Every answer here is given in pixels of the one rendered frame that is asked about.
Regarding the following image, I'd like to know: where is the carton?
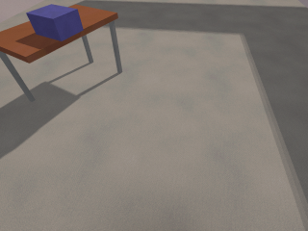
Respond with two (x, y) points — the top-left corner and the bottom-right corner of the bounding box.
(26, 4), (84, 41)

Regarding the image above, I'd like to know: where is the table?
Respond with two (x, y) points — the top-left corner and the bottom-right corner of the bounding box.
(0, 4), (122, 102)

